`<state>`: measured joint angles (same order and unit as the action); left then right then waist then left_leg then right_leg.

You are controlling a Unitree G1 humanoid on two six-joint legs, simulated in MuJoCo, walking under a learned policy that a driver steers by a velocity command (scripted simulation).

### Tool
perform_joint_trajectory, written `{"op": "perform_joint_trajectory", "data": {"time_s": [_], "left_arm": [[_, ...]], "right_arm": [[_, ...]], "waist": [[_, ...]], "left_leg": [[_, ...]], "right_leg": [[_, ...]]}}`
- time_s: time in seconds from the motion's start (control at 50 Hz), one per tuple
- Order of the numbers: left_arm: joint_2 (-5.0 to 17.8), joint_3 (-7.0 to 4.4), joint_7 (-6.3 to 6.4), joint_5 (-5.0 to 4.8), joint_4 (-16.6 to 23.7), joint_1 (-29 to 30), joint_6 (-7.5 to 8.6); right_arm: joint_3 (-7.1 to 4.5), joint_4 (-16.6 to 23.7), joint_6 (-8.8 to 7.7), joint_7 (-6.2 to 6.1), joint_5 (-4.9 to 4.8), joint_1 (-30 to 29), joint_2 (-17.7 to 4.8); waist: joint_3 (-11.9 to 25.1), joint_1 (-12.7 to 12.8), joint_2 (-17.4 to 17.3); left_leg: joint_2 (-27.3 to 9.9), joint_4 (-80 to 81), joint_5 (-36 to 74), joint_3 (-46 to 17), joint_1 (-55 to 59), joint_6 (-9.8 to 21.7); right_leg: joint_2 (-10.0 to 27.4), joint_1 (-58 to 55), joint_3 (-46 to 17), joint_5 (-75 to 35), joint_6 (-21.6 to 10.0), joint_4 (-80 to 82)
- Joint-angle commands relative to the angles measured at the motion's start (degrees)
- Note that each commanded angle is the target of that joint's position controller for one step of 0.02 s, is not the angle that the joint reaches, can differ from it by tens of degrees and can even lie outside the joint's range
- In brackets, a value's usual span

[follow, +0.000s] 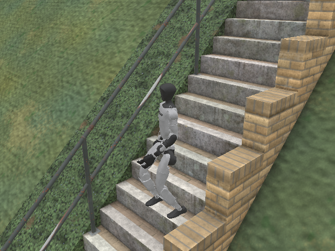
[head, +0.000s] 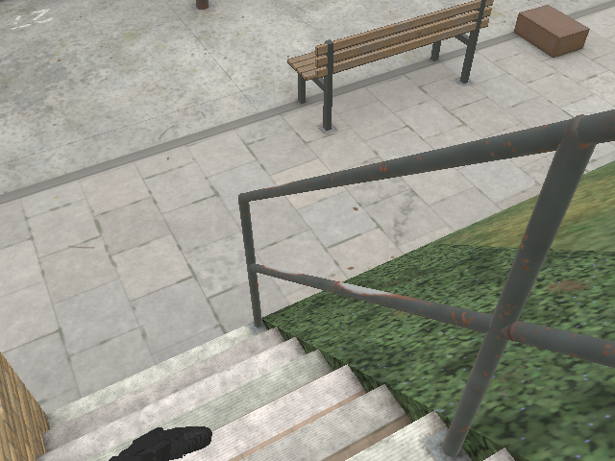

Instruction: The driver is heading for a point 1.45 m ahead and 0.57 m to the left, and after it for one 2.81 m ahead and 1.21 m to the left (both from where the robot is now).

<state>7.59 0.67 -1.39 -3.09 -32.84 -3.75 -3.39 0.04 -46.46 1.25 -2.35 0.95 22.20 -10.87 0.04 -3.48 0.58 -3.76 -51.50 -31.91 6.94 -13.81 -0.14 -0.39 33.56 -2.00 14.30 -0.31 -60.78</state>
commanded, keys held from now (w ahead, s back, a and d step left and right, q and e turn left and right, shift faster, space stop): e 0.08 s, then q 0.92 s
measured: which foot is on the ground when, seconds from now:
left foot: down 0.00-0.00, up 0.02-0.38, down 0.40-0.78, up 0.80-1.00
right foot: down 0.00-0.42, up 0.44-0.72, down 0.74-1.00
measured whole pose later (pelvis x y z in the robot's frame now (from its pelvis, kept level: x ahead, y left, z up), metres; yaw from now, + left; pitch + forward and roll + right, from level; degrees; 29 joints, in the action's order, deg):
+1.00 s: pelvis -0.05 +0.10 +0.02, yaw +20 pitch +2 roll +0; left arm 15.8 -0.5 1.1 1.6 -40.0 -14.1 -3.9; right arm -2.9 -28.3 7.8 -2.1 -2.5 2.4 -16.5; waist -1.4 0.9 -0.9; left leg 7.5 -85.7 -18.7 -11.3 -41.6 -4.7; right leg 4.5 22.5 1.7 22.0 -0.3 -43.2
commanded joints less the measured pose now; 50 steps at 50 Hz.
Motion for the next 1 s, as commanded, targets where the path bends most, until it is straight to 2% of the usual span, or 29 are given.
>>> {"op": "perform_joint_trajectory", "data": {"time_s": [0.02,0.04,0.06,0.08,0.14,0.18,0.22,0.26,0.32,0.4,0.42,0.44,0.46,0.48,0.5,0.56,0.6,0.64,0.66,0.68,0.72,0.74,0.76,0.78,0.8,0.84,0.88,0.92,1.0], "left_arm": [[14.16,-4.5,-0.53,0.59,1.54,-9.99,0.3],[11.89,-3.23,-0.98,1.67,-0.11,-15.72,-0.15],[11.71,-3.02,-1.34,3.02,-0.47,-14.09,-0.08],[14.3,-4.1,-1.27,3.44,-1.44,-10.82,0.79],[8.95,-1.21,0.61,3.68,-1.61,2.57,0.21],[8.19,0.12,0.04,4.29,-2.62,2.24,0.98],[7.55,1.03,0.87,4.09,-3.12,0.21,0.74],[9.03,0.63,2.95,4.63,-3.2,-4.46,0.4],[11.13,-0.12,4.55,5.48,-1.82,-2.77,0.87],[15.93,-2.66,4.44,2.85,0.09,0.93,-0.36],[13.39,-2.84,4.37,2.49,4.07,7.13,0.75],[10.14,-2.41,4.36,2.16,7.32,5.24,0.97],[8.78,-2.24,4.18,0.58,9.72,9.02,2.4],[7.6,-1.73,4.24,-1.61,13.67,20.43,3.6],[7.13,-1.61,5.48,-1.29,12.81,20.36,3.36],[8.6,-2.74,5.02,3.46,5.38,5.32,1.41],[7.2,-1.97,3.03,5.18,4.44,4.53,1.12],[3.61,0.21,1.42,5.39,7.48,10.25,1.41],[3.25,0.63,0.93,5.05,7.96,12.36,1.93],[5.12,-0.27,0.66,4.87,6.82,9.75,2.42],[8.24,-1.09,0.21,4.86,5.69,6.33,3.21],[6.85,-0.45,0.67,4.67,5.55,6.99,3.46],[8.78,-1.36,1.08,4.53,3.8,3.2,3.81],[12.13,-2.36,1.25,5.32,1.93,-1.35,3.68],[13.32,-3.12,0.96,5.77,0.53,-6.2,2.72],[15.53,-4.11,0.23,4.8,-1.88,-9.1,2.79],[12.82,-3.17,0.8,4.61,-1.77,-5.24,2.21],[12.13,-1.94,1.75,4.47,-0.91,-1.98,1.17],[17.18,-3.49,3.61,5.0,-0.19,-2.23,0.3]], "right_arm": [[-2.67,7.35,-0.83,0.71,0.18,1.85,-6.6],[-3.71,8.07,-1.38,1.04,-1.53,-1.99,-9.63],[-4.03,11.12,-1.13,0.75,-3.08,-8.54,-9.89],[-3.24,14.79,-0.36,0.52,-4.44,-11.32,-7.35],[-3.09,9.27,4.26,-0.07,-2.02,-3.47,-5.62],[-4.35,4.64,4.75,0.37,-3.0,2.26,-8.16],[-3.54,7.87,4.96,0.23,-3.01,-2.8,-7.19],[-3.17,11.73,4.61,0.26,-2.68,-9.61,-7.61],[-2.99,13.3,4.01,1.13,-2.85,-7.92,-8.68],[-2.61,12.26,4.69,1.31,-3.24,1.11,-6.85],[-3.38,8.94,4.14,1.34,-1.34,7.36,-9.11],[-4.72,8.59,3.14,1.57,-1.8,9.64,-14.09],[-4.09,9.47,1.49,2.43,-0.15,7.81,-14.63],[-4.22,10.74,0.15,2.31,2.34,4.68,-16.24],[-4.53,12.14,-0.23,1.55,1.89,-0.5,-17.08],[-2.89,16.41,4.31,-0.62,-0.76,-17.26,-13.52],[-1.99,18.42,6.2,-1.66,-1.81,-19.22,-12.1],[-1.98,17.11,6.77,-1.8,-2.9,-14.45,-9.88],[-2.54,16.34,6.86,-1.96,-1.95,-11.16,-9.96],[-2.95,17.37,6.56,-2.16,-0.64,-12.73,-11.27],[-3.57,19.75,5.81,-2.04,-1.53,-16.78,-12.13],[-3.6,18.82,5.29,-1.87,-2.7,-14.06,-10.66],[-3.78,19.14,5.01,-1.91,-2.49,-13.8,-10.63],[-3.8,19.58,4.65,-1.93,-2.29,-10.86,-8.59],[-3.95,19.24,3.93,-1.79,-2.3,-11.71,-8.48],[-5.61,21.45,3.31,-0.47,-4.16,-16.13,-11.76],[-5.44,20.37,5.51,-0.78,-4.19,-17.64,-11.19],[-4.27,20.52,6.71,-0.37,-3.88,-16.88,-8.76],[-2.25,21.92,5.94,1.03,-3.38,-19.36,-6.62]], "waist": [[13.63,4.36,14.92],[13.49,7.3,13.16],[10.0,7.18,7.82],[7.02,3.8,8.89],[6.65,-4.26,5.26],[7.78,-4.01,2.64],[6.69,-1.58,2.52],[7.29,2.13,4.98],[9.28,1.1,10.16],[5.42,-3.78,15.9],[5.21,-5.09,9.24],[1.63,-4.23,-16.85],[-3.11,-1.99,-20.1],[-6.01,-3.66,-13.41],[-6.62,-1.22,-8.21],[3.07,8.31,-5.57],[6.17,7.78,-4.57],[4.23,4.15,-5.87],[4.11,2.45,-7.72],[6.78,4.16,-9.65],[7.9,5.38,-11.56],[6.47,3.08,-10.15],[8.5,3.75,-4.52],[15.84,2.27,4.19],[15.71,4.94,12.06],[10.22,3.68,8.11],[3.49,2.64,3.93],[4.12,0.35,2.04],[6.55,1.17,5.37]], "left_leg": [[4.92,-30.62,5.46,-6.56,-24.64,-2.48],[6.83,-36.69,-9.1,-15.23,-30.96,-3.11],[8.05,-37.89,-8.84,-17.89,-34.27,-3.22],[6.99,-32.72,-9.8,-20.73,-36.56,-3.4],[8.46,-32.96,6.22,-15.68,-20.38,-4.01],[11.29,-41.43,19.65,-17.75,-15.12,-4.26],[11.36,-41.76,20.34,-19.65,-20.03,-4.47],[11.31,-42.69,18.83,-21.12,-27.62,-5.5],[6.87,-33.0,10.88,-15.93,-20.62,-6.0],[10.49,0.47,1.59,-0.66,0.13,-1.45],[11.52,-2.23,17.24,-6.04,5.95,-0.68],[6.33,11.05,42.56,-31.43,11.0,6.2],[-4.45,17.05,63.09,-53.1,10.99,10.65],[-9.28,27.48,51.1,-65.11,2.76,13.02],[-9.77,25.09,43.7,-66.55,0.19,14.88],[-2.95,9.98,43.36,-44.76,-8.93,11.39],[1.29,10.26,41.94,-35.4,-13.87,8.89],[3.28,12.19,32.84,-34.2,-8.46,10.07],[3.19,11.9,34.36,-34.25,-6.85,10.71],[2.71,9.89,44.81,-35.38,-8.06,10.79],[2.33,9.03,53.24,-36.75,-3.56,10.51],[3.13,9.95,46.21,-36.64,1.76,9.62],[5.77,6.04,41.89,-35.3,-2.19,6.85],[9.17,-5.79,31.98,-32.46,-12.12,2.29],[16.0,-16.55,-3.02,-32.17,-24.49,-0.52],[16.51,-34.56,-10.93,-28.1,-35.0,-3.46],[13.64,-45.07,2.02,-25.49,-37.04,-5.26],[13.41,-46.84,10.59,-21.78,-33.52,-5.45],[8.08,-24.28,17.04,-10.95,-22.6,-4.06]], "right_leg": [[12.26,-36.26,-29.87,-43.62,-18.36,22.32],[14.2,-36.71,-33.75,-53.41,-20.94,26.14],[14.67,-31.05,-37.38,-43.75,-23.72,29.73],[16.12,-24.27,-43.18,-33.93,-26.35,29.23],[10.43,-2.68,-25.38,-19.24,-17.54,24.38],[9.17,3.09,-20.64,-17.39,-15.97,20.9],[10.41,-0.4,-19.0,-15.86,-15.57,19.06],[12.76,-8.51,-20.55,-20.13,-16.69,16.25],[14.95,-9.69,-19.43,-22.24,-14.51,17.78],[10.28,-2.46,-5.73,-12.37,-7.36,16.63],[7.22,5.93,0.02,-8.92,-3.25,0.17],[-0.09,21.78,2.15,19.94,0.0,-14.23],[-1.23,34.52,-5.75,31.93,0.49,-24.11],[-1.78,39.13,-9.84,27.92,0.03,-25.34],[-1.24,38.35,-11.48,21.55,0.36,-24.73],[-1.72,18.1,-6.4,-1.67,1.82,-27.39],[-2.74,6.7,0.51,-10.62,1.91,-27.43],[-0.7,6.52,-0.95,-5.37,1.4,-9.31],[-1.18,3.61,-0.48,-1.87,1.22,-3.52],[-2.2,-2.23,2.35,-6.21,1.32,-8.21],[-1.61,-5.01,1.05,-2.08,0.05,0.76],[-1.26,-5.1,-3.69,3.12,-1.65,19.66],[1.29,-16.15,-6.59,-20.87,-3.82,23.76],[10.4,-32.54,-16.46,-43.15,-10.7,19.35],[17.37,-39.22,-24.86,-56.08,-18.85,22.74],[22.97,-33.43,-32.19,-44.75,-24.27,31.24],[21.23,-23.11,-23.86,-38.28,-20.74,28.88],[17.13,-18.15,-14.68,-35.82,-16.81,26.58],[14.84,-14.68,-2.76,-23.57,-11.5,27.58]]}}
